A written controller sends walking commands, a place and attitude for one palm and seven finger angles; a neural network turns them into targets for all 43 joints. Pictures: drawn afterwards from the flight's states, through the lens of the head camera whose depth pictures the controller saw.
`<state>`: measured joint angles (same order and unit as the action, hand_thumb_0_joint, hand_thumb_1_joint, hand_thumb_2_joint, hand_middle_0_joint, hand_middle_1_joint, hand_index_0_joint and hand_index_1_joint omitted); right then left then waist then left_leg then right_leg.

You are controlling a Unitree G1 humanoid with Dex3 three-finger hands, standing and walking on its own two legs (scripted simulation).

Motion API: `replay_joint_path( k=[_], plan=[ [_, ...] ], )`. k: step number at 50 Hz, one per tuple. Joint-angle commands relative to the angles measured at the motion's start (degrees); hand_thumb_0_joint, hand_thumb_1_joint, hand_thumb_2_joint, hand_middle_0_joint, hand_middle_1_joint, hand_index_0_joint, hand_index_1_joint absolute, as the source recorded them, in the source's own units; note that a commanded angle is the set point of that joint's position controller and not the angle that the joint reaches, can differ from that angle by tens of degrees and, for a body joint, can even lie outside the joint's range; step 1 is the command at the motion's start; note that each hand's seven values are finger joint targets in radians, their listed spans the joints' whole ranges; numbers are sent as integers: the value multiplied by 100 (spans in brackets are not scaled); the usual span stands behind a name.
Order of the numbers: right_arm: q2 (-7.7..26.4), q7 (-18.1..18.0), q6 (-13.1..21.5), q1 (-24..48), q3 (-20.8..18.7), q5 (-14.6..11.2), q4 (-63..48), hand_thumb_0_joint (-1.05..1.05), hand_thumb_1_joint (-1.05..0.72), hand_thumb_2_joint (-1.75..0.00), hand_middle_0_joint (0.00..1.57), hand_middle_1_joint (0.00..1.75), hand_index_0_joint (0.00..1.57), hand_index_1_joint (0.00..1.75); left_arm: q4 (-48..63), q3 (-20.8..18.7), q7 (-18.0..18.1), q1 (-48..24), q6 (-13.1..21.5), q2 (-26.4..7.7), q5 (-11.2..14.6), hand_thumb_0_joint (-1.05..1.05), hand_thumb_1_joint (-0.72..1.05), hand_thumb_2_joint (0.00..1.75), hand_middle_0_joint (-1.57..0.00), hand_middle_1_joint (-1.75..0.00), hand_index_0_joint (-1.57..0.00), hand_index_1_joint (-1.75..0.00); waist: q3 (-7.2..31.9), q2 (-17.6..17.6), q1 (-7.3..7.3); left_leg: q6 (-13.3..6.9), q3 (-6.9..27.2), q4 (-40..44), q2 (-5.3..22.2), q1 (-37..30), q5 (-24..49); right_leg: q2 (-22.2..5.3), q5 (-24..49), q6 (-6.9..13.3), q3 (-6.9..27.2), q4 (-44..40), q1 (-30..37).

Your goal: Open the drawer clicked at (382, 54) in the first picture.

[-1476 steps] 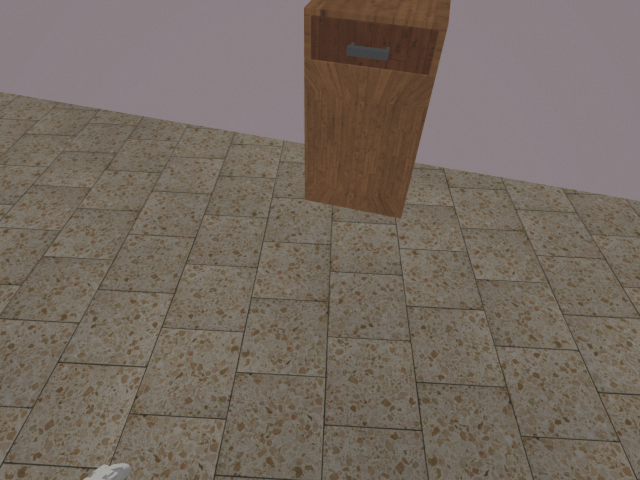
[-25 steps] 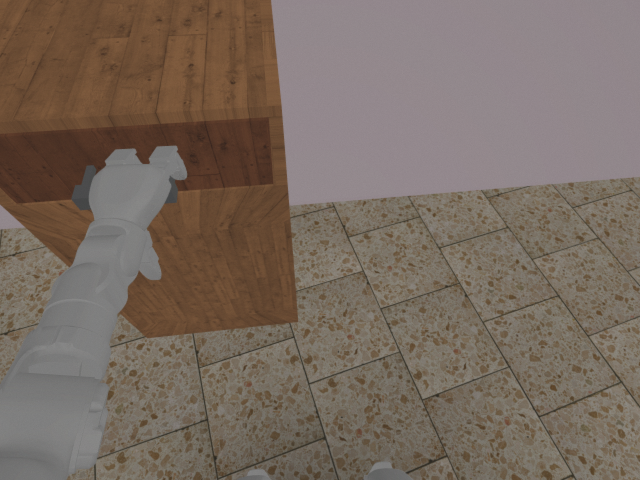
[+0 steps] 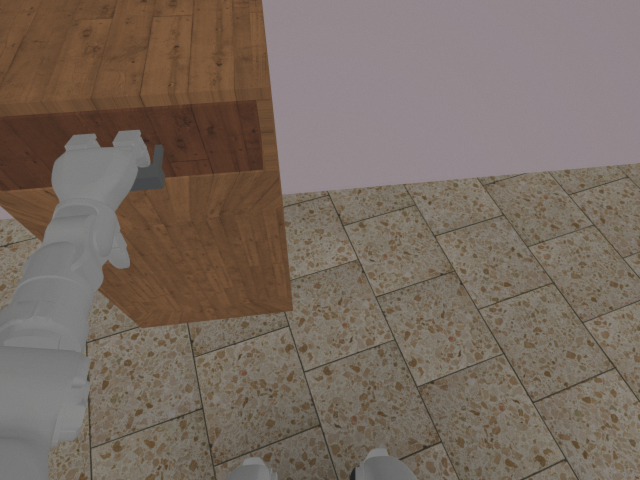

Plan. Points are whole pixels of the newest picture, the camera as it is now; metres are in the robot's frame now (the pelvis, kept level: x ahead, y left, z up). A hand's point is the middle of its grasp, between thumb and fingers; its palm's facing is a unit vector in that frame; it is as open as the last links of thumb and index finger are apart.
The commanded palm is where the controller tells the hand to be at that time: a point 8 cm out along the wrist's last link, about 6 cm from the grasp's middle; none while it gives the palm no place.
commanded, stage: lower the fingers behind the handle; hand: left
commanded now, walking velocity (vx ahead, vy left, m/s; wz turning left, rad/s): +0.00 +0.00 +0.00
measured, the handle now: (114, 167) +0.54 +0.29 +0.02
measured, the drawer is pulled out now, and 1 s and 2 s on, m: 0.00 0.00 0.00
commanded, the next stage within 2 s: lift the fingers back up to retry in 0.44 s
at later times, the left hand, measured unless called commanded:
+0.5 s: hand (117, 202) +0.47 +0.27 +0.04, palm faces -0.03 +0.01 -1.00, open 14.0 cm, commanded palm +0.44 +0.26 +0.05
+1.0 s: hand (120, 190) +0.47 +0.26 +0.05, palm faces -0.02 -0.02 -1.00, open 13.9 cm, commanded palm +0.45 +0.26 +0.12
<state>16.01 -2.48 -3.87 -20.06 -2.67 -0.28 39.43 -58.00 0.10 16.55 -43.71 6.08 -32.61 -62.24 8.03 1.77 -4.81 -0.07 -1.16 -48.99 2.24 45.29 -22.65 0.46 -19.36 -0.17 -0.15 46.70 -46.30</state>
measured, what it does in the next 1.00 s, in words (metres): stands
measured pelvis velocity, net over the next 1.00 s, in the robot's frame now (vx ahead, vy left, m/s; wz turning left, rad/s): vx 0.02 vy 0.01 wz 0.00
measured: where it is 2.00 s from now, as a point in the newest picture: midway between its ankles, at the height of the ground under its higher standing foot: outside the picture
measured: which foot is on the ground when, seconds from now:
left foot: down 0.00-1.00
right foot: down 0.00-1.00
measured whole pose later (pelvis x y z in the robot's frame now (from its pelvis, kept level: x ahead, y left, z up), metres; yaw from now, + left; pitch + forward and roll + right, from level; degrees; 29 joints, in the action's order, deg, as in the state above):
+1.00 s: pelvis +0.02 +0.01 +0.01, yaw +0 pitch +16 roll -2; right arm 14.3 -2.0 -3.4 -19.1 -2.7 -0.3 41.1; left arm -53.8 1.3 16.4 -41.2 2.7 -28.5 -61.6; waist 6.9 2.9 -4.6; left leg -0.9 -1.2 -44.8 1.6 38.9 -22.4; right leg -0.1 -18.6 -1.1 -0.1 41.3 -39.1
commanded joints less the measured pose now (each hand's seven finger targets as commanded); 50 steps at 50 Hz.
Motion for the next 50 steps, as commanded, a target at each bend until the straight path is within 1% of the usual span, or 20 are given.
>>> replay_joint_path(
  k=[1, 4, 7, 8, 11, 15, 18, 19, 22, 26, 27, 30, 32, 34, 37, 42, 43, 45, 49, 50],
  plan=[
    [817, -26, 127, -648, -331, -15, -348, 0, -90, -90, 20, 30, 20, 30, 230, -61, 21, -951, -45, -800, -4, 0, -50, 30, -30, -120, -30, -120, 1618, -339, -26, -209, -161, 364, -321, -645, 1050, 188, 1106, 144, -73, -480, 994],
    [871, -11, 96, -650, -326, -4, -268, 0, -90, -90, 20, 30, 20, 30, 261, -250, 158, -1206, -210, -1126, -32, 0, -50, 30, -30, -120, -30, -120, 1691, -243, -15, -208, -145, 348, -332, -568, 1015, 184, 1042, 151, -49, -456, 1000],
    [825, 17, 101, -678, -327, -14, -250, 0, -90, -90, 20, 30, 20, 30, 279, 48, 257, -1468, -391, -790, -74, 0, -50, 30, -30, -120, -30, -120, 1693, -73, -97, -198, -116, 429, -319, -756, 1018, 200, 918, 148, -116, -501, 887],
    [847, 22, 82, -666, -330, -11, -217, 0, -90, -90, 20, 30, 20, 30, 220, -154, 276, -1373, -457, -1003, -68, 0, -50, 30, -30, -120, -30, -120, 1749, -131, -37, -198, -114, 431, -309, -790, 1031, 201, 909, 153, -111, -494, 928],
    [825, 12, 64, -638, -295, -25, -238, 0, -90, -90, 20, 30, 20, 30, 138, 92, 242, -1531, -602, -756, -23, 0, -50, 30, -30, -120, -30, -120, 1681, -141, -116, -203, -93, 505, -319, -813, 906, 206, 779, 141, -133, -566, 905],
    [859, -19, 45, -588, -221, -29, -247, 0, -90, -90, 20, 30, 20, 30, -79, 18, 137, -1584, -675, -965, -3, 0, -50, 30, -30, -120, -30, -120, 1506, -260, -110, -224, -72, 580, -322, -708, 723, 199, 600, 138, -133, -608, 940],
    [842, -37, 71, -566, -213, -37, -281, 0, -90, -90, 20, 30, 20, 30, -95, 128, 56, -1625, -627, -827, -9, 0, -50, 30, -30, -120, -30, -120, 1302, -294, -161, -225, -52, 605, -304, -709, 579, 199, 435, 139, -157, -644, 783],
    [872, -34, 60, -581, -212, -24, -278, 0, -90, -90, 20, 30, 20, 30, -75, 2, 26, -1559, -591, -946, 25, 0, -50, 30, -30, -120, -30, -120, 1384, -311, -93, -222, -41, 612, -304, -718, 652, 201, 493, 159, -160, -621, 859],
    [829, -61, 86, -596, -208, -26, -349, 0, -90, -90, 20, 30, 20, 30, -41, 203, -31, -1576, -493, -716, -15, 0, -50, 30, -30, -120, -30, -120, 1390, -321, -133, -217, -28, 581, -300, -732, 660, 204, 472, 151, -180, -576, 748],
    [820, -35, 77, -620, -246, -15, -349, 0, -90, -90, 20, 30, 20, 30, 87, 49, -10, -1321, -418, -769, -31, 0, -50, 30, -30, -120, -30, -120, 1560, -204, -22, -194, -26, 529, -275, -842, 835, 217, 592, 187, -191, -485, 753],
    [797, -37, 92, -607, -238, -9, -366, 0, -90, -90, 20, 30, 20, 30, 55, 257, -2, -1393, -424, -532, -26, 0, -50, 30, -30, -120, -30, -120, 1438, -238, -99, -202, -36, 532, -284, -804, 774, 224, 539, 170, -200, -525, 687],
    [811, -39, 85, -618, -268, -4, -350, 0, -90, -90, 20, 30, 20, 30, 439, -55, 85, -1690, -400, -935, -19, 0, -50, 30, -30, -120, -30, -120, 1782, -99, -24, -202, -12, 586, -264, -1012, 924, 216, 615, 173, -172, -534, 915],
    [774, -36, 100, -594, -281, -19, -358, 0, -90, -90, 20, 30, 20, 30, 588, 16, 128, -1794, -431, -817, 1, 0, -50, 30, -30, -120, -30, -120, 1829, -33, -35, -198, -2, 640, -267, -1160, 999, 228, 650, 170, -179, -603, 998],
    [800, -31, 89, -575, -297, -8, -310, 0, -90, -90, 20, 30, 20, 30, 804, -213, 169, -1940, -432, -1069, 42, 0, -50, 30, -30, -120, -30, -120, 1976, 64, 9, -194, 24, 682, -253, -1315, 1181, 230, 782, 189, -172, -621, 1138],
    [776, -58, 108, -524, -270, -29, -274, 0, -90, -90, 20, 30, 20, 30, 870, -159, 209, -2190, -458, -1098, 21, 0, -50, 30, -30, -120, -30, -120, 1850, 117, -39, -196, 28, 789, -254, -1394, 1186, 227, 782, 165, -183, -720, 1211],
    [730, -48, 165, -479, -305, -13, -269, 0, -90, -90, 20, 30, 20, 30, 1437, -90, 253, -2440, -372, -924, 49, 0, -50, 30, -30, -120, -30, -120, 2146, 449, -26, -166, 97, 875, -226, -2053, 1769, 260, 1081, 197, -239, -784, 1326],
    [744, -45, 161, -456, -321, -18, -246, 0, -90, -90, 20, 30, 20, 30, 1482, -252, 262, -2310, -365, -1077, 64, 0, -50, 30, -30, -120, -30, -120, 2193, 515, 19, -154, 88, 870, -224, -2163, 1900, 271, 1198, 208, -222, -797, 1398],
    [712, -45, 176, -445, -319, -6, -273, 0, -90, -90, 20, 30, 20, 30, 1653, -118, 249, -2382, -337, -893, 89, 0, -50, 30, -30, -120, -30, -120, 2266, 539, -18, -157, 104, 881, -224, -2335, 2211, 275, 1385, 196, -247, -823, 1489],
    [773, -41, 145, -359, -294, -16, -234, 0, -90, -90, 20, 30, 20, 30, 1661, -506, 249, -2320, -412, -1371, 133, 0, -50, 30, -30, -120, -30, -120, 2103, 306, 90, -154, 87, 1008, -249, -2189, 2303, 265, 1616, 201, -232, -897, 1872],
    [719, -46, 158, -332, -280, -25, -273, 0, -90, -90, 20, 30, 20, 30, 1719, -317, 254, -2372, -433, -1175, 103, 0, -50, 30, -30, -120, -30, -120, 2152, 382, 57, -176, 40, 1023, -271, -2239, 2327, 251, 1675, 180, -221, -924, 1925]
  ],
)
